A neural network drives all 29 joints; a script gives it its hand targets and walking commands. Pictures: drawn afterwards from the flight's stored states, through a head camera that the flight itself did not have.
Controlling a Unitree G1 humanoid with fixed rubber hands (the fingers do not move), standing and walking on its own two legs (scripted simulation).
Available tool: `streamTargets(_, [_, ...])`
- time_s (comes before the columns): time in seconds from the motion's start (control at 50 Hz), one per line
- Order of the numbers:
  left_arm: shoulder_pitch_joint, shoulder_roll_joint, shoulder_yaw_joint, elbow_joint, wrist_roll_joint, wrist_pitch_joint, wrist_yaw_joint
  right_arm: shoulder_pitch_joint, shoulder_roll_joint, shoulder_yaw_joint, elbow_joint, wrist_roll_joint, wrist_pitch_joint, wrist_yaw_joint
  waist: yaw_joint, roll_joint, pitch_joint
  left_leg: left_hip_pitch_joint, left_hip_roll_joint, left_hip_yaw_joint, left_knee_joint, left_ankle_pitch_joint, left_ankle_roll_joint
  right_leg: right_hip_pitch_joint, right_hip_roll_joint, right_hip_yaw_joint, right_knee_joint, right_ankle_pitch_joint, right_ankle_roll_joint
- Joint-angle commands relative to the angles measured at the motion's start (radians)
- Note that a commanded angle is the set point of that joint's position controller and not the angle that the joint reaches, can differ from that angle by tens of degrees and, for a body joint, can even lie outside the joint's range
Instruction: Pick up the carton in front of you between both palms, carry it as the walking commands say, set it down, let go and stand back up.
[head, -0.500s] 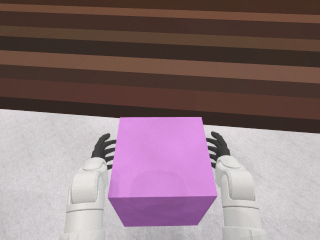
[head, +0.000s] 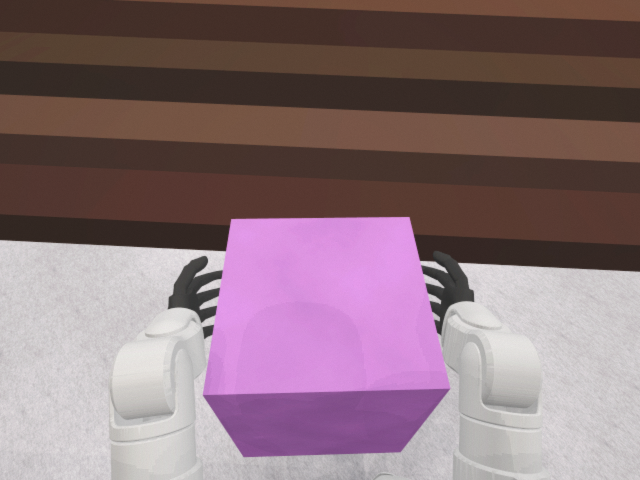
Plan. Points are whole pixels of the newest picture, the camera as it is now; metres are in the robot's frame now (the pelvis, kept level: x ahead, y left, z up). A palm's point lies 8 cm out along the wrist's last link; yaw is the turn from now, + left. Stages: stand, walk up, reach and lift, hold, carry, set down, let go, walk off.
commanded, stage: carry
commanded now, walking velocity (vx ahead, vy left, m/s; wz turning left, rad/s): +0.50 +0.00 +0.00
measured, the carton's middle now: (321, 343) +0.28 -0.01 +0.02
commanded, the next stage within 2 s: none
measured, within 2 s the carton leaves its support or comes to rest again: neither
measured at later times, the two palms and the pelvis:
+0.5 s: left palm (216, 152) +0.59 +0.15 +0.09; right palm (393, 145) +0.60 -0.15 +0.09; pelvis +0.33 -0.01 -0.01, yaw +1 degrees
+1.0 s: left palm (232, 12) +1.01 +0.15 +0.16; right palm (365, 12) +1.02 -0.15 +0.16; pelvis +0.66 +0.00 -0.02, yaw +1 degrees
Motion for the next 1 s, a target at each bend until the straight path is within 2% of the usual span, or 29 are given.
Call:
streamTargets(0.0, [-0.451,-0.847,-0.692,-0.018,-0.368,0.000,-0.230,-0.457,0.842,0.720,-0.026,0.425,0.026,0.277,0.027,0.129,-0.133,-0.036,0.170,-0.023,0.061,0.473,0.087,0.253,0.061,-0.093,-0.110,0.104,-0.014])
streamTargets(0.02, [-0.448,-0.847,-0.688,-0.012,-0.368,-0.001,-0.232,-0.458,0.843,0.721,-0.028,0.424,0.027,0.278,0.034,0.095,-0.172,-0.087,0.136,0.028,0.190,0.523,0.065,0.402,0.092,-0.128,-0.126,0.054,-0.023])
streamTargets(0.04, [-0.441,-0.847,-0.684,-0.003,-0.366,-0.001,-0.234,-0.461,0.835,0.718,-0.029,0.419,0.028,0.279,0.049,0.051,-0.231,-0.194,0.107,0.053,0.363,0.458,0.037,0.592,0.038,-0.066,-0.118,0.000,-0.028])
streamTargets(0.06, [-0.427,-0.832,-0.674,0.010,-0.352,-0.004,-0.235,-0.477,0.830,0.721,-0.040,0.421,0.034,0.282,0.068,-0.149,-0.285,-0.382,0.034,0.061,0.658,0.219,-0.014,0.722,-0.209,0.350,-0.265,-0.248,-0.101])
streamTargets(0.08, [-0.429,-0.846,-0.670,0.032,-0.348,-0.012,-0.236,-0.508,0.840,0.729,-0.051,0.426,0.037,0.284,0.067,-0.342,-0.293,-0.627,-0.068,-0.021,0.877,-0.127,-0.022,0.835,-0.377,0.711,-0.388,-0.212,-0.220])
streamTargets(0.1, [-0.438,-0.876,-0.683,0.001,-0.361,-0.015,-0.239,-0.498,0.869,0.737,-0.031,0.422,0.031,0.287,0.060,-0.241,-0.287,-0.685,0.000,-0.134,0.992,-0.135,0.015,0.809,-0.384,0.666,-0.375,-0.104,-0.228])
streamTargets(0.12, [-0.453,-0.914,-0.694,-0.018,-0.372,-0.023,-0.242,-0.499,0.897,0.735,-0.041,0.426,0.019,0.290,0.059,-0.172,-0.286,-0.692,0.040,-0.150,1.012,-0.103,0.039,0.764,-0.349,0.570,-0.350,0.000,-0.213])
streamTargets(0.14, [-0.478,-0.948,-0.709,-0.040,-0.383,-0.034,-0.246,-0.494,0.922,0.736,-0.043,0.423,0.006,0.291,0.055,-0.073,-0.274,-0.681,0.074,-0.161,0.964,-0.038,0.047,0.713,-0.324,0.478,-0.349,0.066,-0.178])
streamTargets(0.16, [-0.493,-0.974,-0.726,-0.061,-0.393,-0.045,-0.250,-0.479,0.937,0.741,-0.054,0.415,-0.008,0.289,0.051,-0.053,-0.265,-0.651,0.091,-0.165,0.888,0.016,0.046,0.668,-0.299,0.398,-0.362,0.118,-0.146])
streamTargets(0.2, [-0.503,-0.982,-0.746,-0.084,-0.412,-0.061,-0.257,-0.463,0.972,0.752,-0.051,0.403,-0.031,0.281,0.051,-0.102,-0.270,-0.601,0.073,-0.131,0.787,0.057,0.039,0.641,-0.263,0.287,-0.381,0.170,-0.122])
streamTargets(0.3, [-0.442,-0.926,-0.767,-0.098,-0.433,-0.068,-0.281,-0.360,0.946,0.752,-0.045,0.348,-0.061,0.252,0.051,-0.142,-0.213,-0.658,0.035,-0.049,0.527,0.167,0.018,0.698,-0.206,0.143,-0.384,0.295,-0.130])
streamTargets(0.38, [-0.393,-0.872,-0.746,-0.100,-0.416,-0.054,-0.282,-0.344,0.902,0.749,-0.069,0.350,-0.044,0.246,0.057,-0.161,-0.126,-0.617,0.004,0.017,0.324,0.261,0.028,0.690,-0.176,0.064,-0.379,0.392,-0.117])
streamTargets(0.44, [-0.369,-0.847,-0.728,-0.089,-0.395,-0.036,-0.274,-0.346,0.875,0.745,-0.076,0.366,-0.020,0.255,0.058,-0.177,-0.072,-0.527,-0.010,0.054,0.226,0.326,0.048,0.680,-0.171,0.026,-0.366,0.469,-0.090])
streamTargets(0.48, [-0.415,-0.829,-0.728,-0.119,-0.401,-0.026,-0.268,-0.388,0.855,0.742,-0.100,0.385,-0.008,0.260,0.044,-0.185,-0.108,-0.357,-0.048,0.098,0.194,0.307,0.061,0.662,-0.157,-0.027,-0.231,0.615,-0.063])
streamTargets(0.5, [-0.448,-0.816,-0.728,-0.144,-0.408,-0.019,-0.263,-0.403,0.844,0.736,-0.112,0.391,-0.002,0.261,0.027,-0.154,-0.160,-0.186,-0.094,0.139,0.171,0.240,0.063,0.603,-0.121,-0.076,-0.077,0.630,-0.041])
streamTargets(0.52, [-0.478,-0.797,-0.728,-0.166,-0.409,-0.011,-0.259,-0.423,0.828,0.728,-0.126,0.396,0.004,0.261,0.008,-0.099,-0.224,0.028,-0.033,0.062,0.182,0.162,0.064,0.457,-0.096,-0.075,0.115,0.466,-0.023])
streamTargets(0.54, [-0.519,-0.789,-0.734,-0.207,-0.420,0.005,-0.254,-0.435,0.800,0.710,-0.114,0.386,0.004,0.262,-0.003,0.141,-0.320,0.258,0.253,-0.416,0.096,-0.031,0.201,0.165,-0.003,-0.047,0.441,0.206,0.027])
streamTargets(0.56, [-0.540,-0.768,-0.731,-0.226,-0.424,0.012,-0.252,-0.438,0.820,0.706,-0.116,0.399,0.006,0.260,-0.001,0.292,-0.323,0.331,0.362,-0.700,-0.054,0.053,0.277,-0.056,0.099,0.038,0.634,-0.270,0.029])
streamTargets(0.58, [-0.552,-0.785,-0.738,-0.217,-0.424,0.012,-0.246,-0.461,0.822,0.711,-0.153,0.418,0.013,0.257,0.003,0.210,-0.303,0.309,0.358,-0.609,-0.024,0.188,0.273,-0.117,0.037,0.142,0.753,-0.284,-0.005])
streamTargets(0.6, [-0.572,-0.790,-0.730,-0.228,-0.426,0.010,-0.240,-0.490,0.832,0.717,-0.172,0.426,0.016,0.254,0.000,0.129,-0.312,0.264,0.320,-0.503,0.013,0.318,0.251,-0.123,-0.001,0.166,0.757,-0.242,-0.030])
streamTargets(0.62, [-0.592,-0.801,-0.730,-0.228,-0.425,0.010,-0.234,-0.529,0.835,0.718,-0.191,0.435,0.019,0.252,0.008,0.035,-0.289,0.193,0.298,-0.406,0.014,0.408,0.212,-0.105,-0.041,0.178,0.682,-0.182,-0.039])
streamTargets(0.64, [-0.608,-0.799,-0.729,-0.228,-0.422,0.011,-0.227,-0.563,0.829,0.723,-0.204,0.441,0.022,0.250,0.016,0.028,-0.289,0.145,0.278,-0.339,0.000,0.403,0.180,-0.074,-0.059,0.181,0.606,-0.142,-0.038])
streamTargets(0.66, [-0.619,-0.789,-0.727,-0.224,-0.415,0.014,-0.220,-0.586,0.814,0.725,-0.211,0.445,0.026,0.248,0.017,0.044,-0.298,0.124,0.259,-0.282,-0.009,0.392,0.166,-0.047,-0.054,0.161,0.557,-0.117,-0.035])
streamTargets(0.74, [-0.705,-0.705,-0.715,-0.153,-0.386,0.029,-0.193,-0.687,0.703,0.713,-0.170,0.452,0.054,0.247,0.010,0.090,-0.258,0.121,0.230,-0.178,-0.039,0.395,0.186,-0.088,-0.024,0.092,0.368,-0.070,-0.018])
streamTargets(0.82, [-0.881,-0.643,-0.667,-0.011,-0.399,0.068,-0.178,-0.846,0.624,0.657,-0.006,0.456,0.086,0.239,-0.008,0.113,-0.177,0.096,0.176,-0.091,-0.023,0.430,0.180,-0.104,-0.006,0.037,0.158,0.049,-0.023])
streamTargets(0.9, [-1.078,-0.664,-0.603,0.136,-0.437,0.096,-0.176,-1.031,0.646,0.589,0.160,0.469,0.107,0.227,-0.016,0.129,-0.126,0.063,0.160,-0.047,0.016,0.509,0.157,-0.018,0.033,0.004,0.006,0.145,-0.053])
streamTargets(0.94, [-1.165,-0.688,-0.563,0.207,-0.453,0.103,-0.178,-1.118,0.683,0.565,0.229,0.480,0.114,0.221,0.006,0.130,-0.146,0.080,0.155,-0.021,0.120,0.660,0.137,0.074,0.054,-0.008,-0.041,0.143,-0.071])
streamTargets(0.96, [-1.185,-0.702,-0.540,0.253,-0.456,0.105,-0.180,-1.160,0.705,0.554,0.261,0.487,0.117,0.218,0.037,0.109,-0.199,0.070,0.128,0.021,0.248,0.723,0.114,0.202,0.089,-0.039,-0.095,0.137,-0.076])
streamTargets(0.98, [-1.201,-0.710,-0.513,0.299,-0.458,0.105,-0.182,-1.216,0.736,0.541,0.292,0.493,0.121,0.215,0.094,0.058,-0.300,-0.032,0.082,0.056,0.465,0.675,0.095,0.452,0.111,-0.063,-0.071,0.087,-0.069])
